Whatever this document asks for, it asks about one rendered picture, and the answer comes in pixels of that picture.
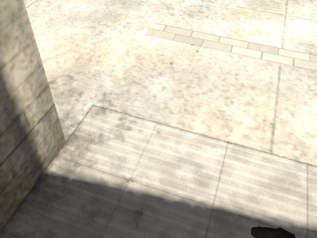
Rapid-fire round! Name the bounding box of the robot right hand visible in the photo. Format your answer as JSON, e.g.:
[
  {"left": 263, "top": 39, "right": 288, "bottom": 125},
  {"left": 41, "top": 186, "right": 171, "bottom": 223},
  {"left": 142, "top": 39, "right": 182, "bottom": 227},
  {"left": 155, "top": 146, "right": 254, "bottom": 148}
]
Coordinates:
[{"left": 251, "top": 226, "right": 295, "bottom": 238}]

